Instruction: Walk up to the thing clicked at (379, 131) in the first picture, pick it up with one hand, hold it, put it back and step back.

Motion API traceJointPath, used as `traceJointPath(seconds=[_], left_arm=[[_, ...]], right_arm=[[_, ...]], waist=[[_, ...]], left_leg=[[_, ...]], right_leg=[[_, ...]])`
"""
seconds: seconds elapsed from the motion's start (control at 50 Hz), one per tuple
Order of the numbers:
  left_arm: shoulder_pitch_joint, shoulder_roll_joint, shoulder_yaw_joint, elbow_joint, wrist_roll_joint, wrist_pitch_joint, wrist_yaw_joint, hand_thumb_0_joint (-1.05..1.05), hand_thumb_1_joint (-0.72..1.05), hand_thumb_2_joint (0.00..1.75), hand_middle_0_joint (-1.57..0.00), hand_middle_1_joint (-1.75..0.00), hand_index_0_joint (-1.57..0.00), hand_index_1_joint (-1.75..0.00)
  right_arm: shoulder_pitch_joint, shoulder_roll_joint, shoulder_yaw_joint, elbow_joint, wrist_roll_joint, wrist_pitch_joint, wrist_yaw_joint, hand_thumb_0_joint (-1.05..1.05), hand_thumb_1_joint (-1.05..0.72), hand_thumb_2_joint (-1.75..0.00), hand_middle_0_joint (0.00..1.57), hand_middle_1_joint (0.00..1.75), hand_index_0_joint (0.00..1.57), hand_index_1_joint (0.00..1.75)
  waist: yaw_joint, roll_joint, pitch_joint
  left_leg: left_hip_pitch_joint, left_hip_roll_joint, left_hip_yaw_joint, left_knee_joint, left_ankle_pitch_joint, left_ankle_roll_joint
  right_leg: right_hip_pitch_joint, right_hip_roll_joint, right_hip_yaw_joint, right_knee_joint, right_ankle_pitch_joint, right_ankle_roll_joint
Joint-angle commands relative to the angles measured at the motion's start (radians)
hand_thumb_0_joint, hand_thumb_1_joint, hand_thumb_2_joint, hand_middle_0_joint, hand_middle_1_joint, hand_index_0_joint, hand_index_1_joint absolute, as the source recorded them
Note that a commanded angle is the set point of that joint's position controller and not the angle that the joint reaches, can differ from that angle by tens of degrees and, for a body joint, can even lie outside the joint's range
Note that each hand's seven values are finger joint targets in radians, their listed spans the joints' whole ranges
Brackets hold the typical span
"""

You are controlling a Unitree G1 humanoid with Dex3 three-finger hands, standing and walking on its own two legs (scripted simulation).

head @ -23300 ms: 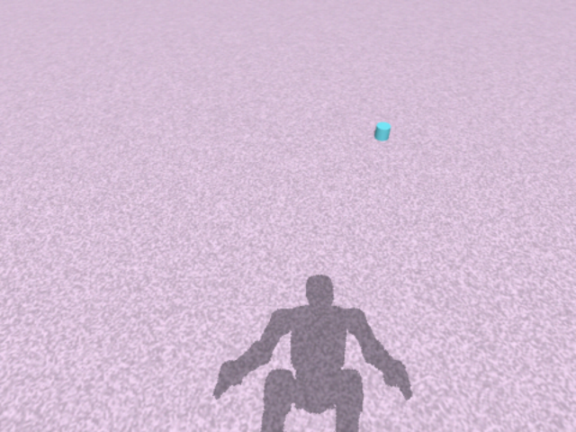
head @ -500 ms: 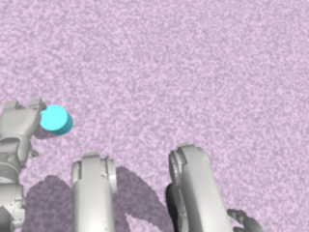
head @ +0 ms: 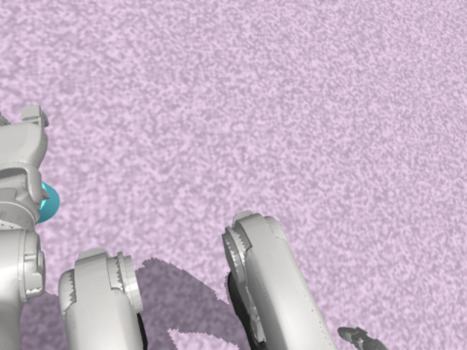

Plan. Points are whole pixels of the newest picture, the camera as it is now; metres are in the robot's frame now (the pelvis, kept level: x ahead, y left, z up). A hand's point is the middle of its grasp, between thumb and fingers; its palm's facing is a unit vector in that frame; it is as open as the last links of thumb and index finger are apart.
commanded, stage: close in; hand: left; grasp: from above
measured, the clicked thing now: (29, 200) +0.45 +0.30 -0.29
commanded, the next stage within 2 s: rest palm in 0.20 s
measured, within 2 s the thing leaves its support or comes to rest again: neither
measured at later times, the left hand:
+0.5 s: hand (17, 212) +0.41 +0.29 -0.22, palm faces -0.45 -0.11 -0.88, open 13.9 cm
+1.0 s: hand (32, 202) +0.44 +0.28 -0.26, palm faces -0.47 -0.13 -0.87, open 13.9 cm
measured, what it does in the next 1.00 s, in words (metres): stands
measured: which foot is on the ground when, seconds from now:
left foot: down 0.00-1.00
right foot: down 0.00-1.00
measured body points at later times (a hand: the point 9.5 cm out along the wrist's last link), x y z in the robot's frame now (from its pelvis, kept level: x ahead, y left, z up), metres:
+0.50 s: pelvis -0.01 +0.00 -0.01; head +0.23 +0.10 +0.36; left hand +0.43 +0.30 -0.17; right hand +0.09 -0.28 -0.10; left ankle +0.07 +0.14 -0.29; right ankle +0.09 -0.13 -0.29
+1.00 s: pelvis +0.00 +0.01 -0.02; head +0.27 +0.09 +0.33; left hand +0.46 +0.29 -0.21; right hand +0.03 -0.24 -0.11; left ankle +0.07 +0.14 -0.29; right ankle +0.09 -0.13 -0.29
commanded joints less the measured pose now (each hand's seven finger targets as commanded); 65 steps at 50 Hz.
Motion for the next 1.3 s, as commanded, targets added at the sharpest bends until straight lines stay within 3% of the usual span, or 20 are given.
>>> traceJointPath(seconds=[0.0,0.08,0.16,0.2,0.32,0.36,0.48,0.52,0.64,0.7,0.74,0.84,0.88,0.9,0.96,1.0,1.08,1.16,1.18,1.28], left_arm=[[-0.109,0.293,0.043,-0.081,-0.075,0.058,-0.024,0.0,-0.54,0.99,-0.08,-1.04,-0.08,-1.03],[-0.08,0.325,0.055,-0.189,-0.131,0.029,-0.111,0.0,-0.55,0.98,-0.06,-1.03,-0.07,-1.02],[-0.139,0.234,-0.017,-0.21,-0.139,-0.058,-0.181,0.0,-0.54,0.96,-0.07,-1.05,-0.08,-1.03],[-0.198,0.256,-0.015,-0.268,-0.133,-0.127,-0.184,0.0,-0.54,0.97,-0.07,-1.04,-0.09,-1.02],[-0.167,0.223,-0.036,-0.243,-0.046,-0.261,-0.087,0.0,-0.5,0.94,-0.07,-1.06,-0.09,-1.04],[-0.181,0.207,-0.041,-0.169,-0.013,-0.266,-0.032,0.0,-0.5,0.94,-0.06,-1.05,-0.08,-1.03],[-0.237,0.308,0.036,-0.085,0.093,-0.209,0.135,0.0,-0.48,0.96,-0.07,-1.02,-0.08,-1.01],[-0.232,0.241,-0.009,0.046,0.082,-0.157,0.15,0.0,-0.47,0.95,-0.06,-1.03,-0.08,-1.01],[-0.259,0.295,0.008,0.07,0.044,-0.077,0.168,0.0,-0.46,0.93,-0.06,-1.05,-0.08,-1.02],[-0.214,0.32,0.031,0.047,0.001,-0.065,0.15,0.0,-0.47,0.92,-0.06,-1.04,-0.08,-1.01],[-0.208,0.304,0.012,0.04,-0.009,-0.063,0.128,0.0,-0.46,0.91,-0.06,-1.06,-0.09,-1.02],[-0.149,0.36,0.051,-0.007,-0.046,-0.077,0.111,0.0,-0.48,0.93,-0.06,-1.05,-0.08,-1.02],[-0.136,0.366,0.067,-0.007,-0.047,-0.087,0.109,0.0,-0.48,0.92,-0.06,-1.04,-0.08,-1.01],[-0.112,0.399,0.095,-0.02,-0.048,-0.094,0.112,0.0,-0.5,0.93,-0.05,-1.03,-0.07,-1.01],[-0.123,0.345,0.049,0.009,-0.038,-0.107,0.101,0.0,-0.5,0.94,-0.06,-1.03,-0.07,-1.01],[-0.1,0.393,0.09,-0.004,-0.037,-0.118,0.106,0.0,-0.51,0.95,-0.06,-1.02,-0.07,-1.0],[-0.103,0.406,0.094,0.003,-0.022,-0.146,0.108,0.0,-0.52,0.98,-0.07,-1.02,-0.07,-1.01],[-0.152,0.341,0.03,0.01,-0.015,-0.172,0.113,0.0,-0.51,0.98,-0.07,-1.02,-0.07,-1.01],[-0.134,0.377,0.055,0.02,-0.011,-0.176,0.122,0.0,-0.51,0.98,-0.07,-1.02,-0.07,-1.01],[-0.168,0.353,0.02,0.05,0.005,-0.184,0.156,0.0,-0.47,0.97,-0.07,-1.05,-0.08,-1.03]], right_arm=[[0.148,-0.231,-0.066,-0.053,0.024,0.003,0.001,0.0,-0.9,-0.9,0.2,0.3,0.2,0.3],[0.169,-0.225,-0.078,-0.055,0.038,0.018,0.002,0.0,-0.9,-0.9,0.2,0.3,0.2,0.3],[0.199,-0.231,-0.08,-0.033,0.033,0.02,-0.005,0.0,-0.9,-0.9,0.2,0.3,0.2,0.3],[0.217,-0.243,-0.083,-0.028,0.028,0.016,-0.01,0.0,-0.9,-0.9,0.2,0.3,0.2,0.3],[0.208,-0.241,-0.079,-0.013,-0.005,0.015,-0.013,0.0,-0.9,-0.9,0.2,0.3,0.2,0.3],[0.195,-0.247,-0.07,-0.008,-0.017,0.013,-0.011,0.0,-0.9,-0.9,0.2,0.3,0.2,0.3],[0.153,-0.275,-0.056,0.001,-0.05,-0.007,0.001,0.0,-0.89,-0.9,0.2,0.3,0.2,0.3],[0.123,-0.267,-0.052,-0.003,-0.058,-0.022,0.014,0.0,-0.89,-0.9,0.2,0.3,0.2,0.3],[0.11,-0.287,-0.031,-0.009,-0.074,-0.062,0.044,0.0,-0.89,-0.9,0.2,0.3,0.2,0.3],[0.114,-0.284,-0.025,-0.018,-0.069,-0.074,0.052,0.0,-0.89,-0.9,0.2,0.3,0.2,0.3],[0.116,-0.281,-0.014,-0.018,-0.075,-0.088,0.062,0.0,-0.89,-0.9,0.2,0.3,0.2,0.3],[0.129,-0.292,0.004,-0.019,-0.063,-0.101,0.073,0.0,-0.89,-0.9,0.2,0.3,0.2,0.3],[0.147,-0.298,0.01,-0.021,-0.07,-0.109,0.08,0.0,-0.89,-0.9,0.2,0.3,0.2,0.3],[0.147,-0.304,0.006,-0.016,-0.065,-0.107,0.08,0.0,-0.89,-0.9,0.2,0.3,0.2,0.3],[0.146,-0.296,0.015,-0.019,-0.075,-0.111,0.092,0.0,-0.89,-0.9,0.2,0.3,0.2,0.3],[0.154,-0.312,0.009,-0.011,-0.071,-0.107,0.09,0.0,-0.89,-0.9,0.2,0.3,0.2,0.3],[0.167,-0.317,0.006,-0.003,-0.082,-0.111,0.097,0.0,-0.89,-0.9,0.2,0.3,0.2,0.3],[0.146,-0.317,0.013,-0.014,-0.088,-0.12,0.104,0.0,-0.89,-0.9,0.2,0.3,0.2,0.3],[0.157,-0.327,0.011,-0.003,-0.091,-0.118,0.102,0.0,-0.89,-0.9,0.2,0.3,0.2,0.3],[0.129,-0.329,0.021,-0.006,-0.095,-0.132,0.105,0.0,-0.89,-0.9,0.2,0.3,0.2,0.3]], waist=[[0.098,0.232,-0.712],[0.109,0.163,-0.712],[0.032,0.107,-0.597],[0.024,0.13,-0.615],[0.03,0.253,-0.618],[0.009,0.252,-0.57],[0.008,0.352,-0.593],[-0.024,0.333,-0.523],[-0.033,0.336,-0.523],[-0.006,0.344,-0.577],[-0.023,0.342,-0.568],[0.004,0.322,-0.605],[-0.016,0.305,-0.603],[0.003,0.319,-0.613],[-0.025,0.327,-0.562],[-0.013,0.334,-0.566],[-0.026,0.337,-0.531],[-0.049,0.328,-0.504],[-0.047,0.32,-0.514],[-0.052,0.32,-0.483]], left_leg=[[0.479,0.001,0.168,-0.225,0.228,0.105],[0.424,0.0,0.165,-0.228,0.21,0.113],[0.376,0.003,0.138,-0.211,0.151,0.109],[0.394,0.006,0.128,-0.192,0.146,0.101],[0.527,0.004,0.123,-0.186,0.176,0.072],[0.524,0.007,0.118,-0.193,0.167,0.07],[0.578,0.01,0.112,-0.204,0.184,0.059],[0.533,0.011,0.11,-0.202,0.128,0.062],[0.488,0.013,0.116,-0.165,0.115,0.075],[0.499,0.015,0.109,-0.168,0.131,0.076],[0.508,0.016,0.104,-0.159,0.133,0.077],[0.494,0.023,0.097,-0.146,0.198,0.081],[0.51,0.026,0.093,-0.13,0.244,0.079],[0.512,0.028,0.089,-0.137,0.258,0.077],[0.503,0.032,0.082,-0.128,0.249,0.074],[0.495,0.03,0.082,-0.132,0.239,0.074],[0.487,0.033,0.077,-0.133,0.21,0.073],[0.48,0.035,0.065,-0.133,0.175,0.071],[0.487,0.036,0.065,-0.128,0.187,0.073],[0.479,0.037,0.061,-0.127,0.157,0.07]], right_leg=[[0.435,-0.005,-0.104,-0.241,0.311,-0.086],[0.523,-0.003,-0.092,-0.26,0.293,-0.075],[0.469,0.0,-0.107,-0.27,0.241,-0.077],[0.453,0.0,-0.115,-0.27,0.227,-0.078],[0.38,0.002,-0.137,-0.239,0.236,-0.087],[0.333,0.001,-0.155,-0.229,0.226,-0.089],[0.252,-0.001,-0.178,-0.17,0.245,-0.094],[0.197,-0.001,-0.184,-0.163,0.201,-0.093],[0.234,0.003,-0.174,-0.176,0.209,-0.086],[0.286,0.007,-0.173,-0.172,0.22,-0.089],[0.295,0.012,-0.177,-0.167,0.223,-0.089],[0.379,0.023,-0.179,-0.17,0.289,-0.085],[0.403,0.021,-0.189,-0.157,0.336,-0.081],[0.409,0.024,-0.192,-0.154,0.344,-0.084],[0.384,0.026,-0.2,-0.144,0.341,-0.086],[0.396,0.027,-0.2,-0.155,0.331,-0.085],[0.392,0.029,-0.205,-0.159,0.309,-0.085],[0.363,0.029,-0.219,-0.162,0.275,-0.085],[0.384,0.03,-0.218,-0.166,0.29,-0.082],[0.348,0.03,-0.225,-0.163,0.263,-0.081]])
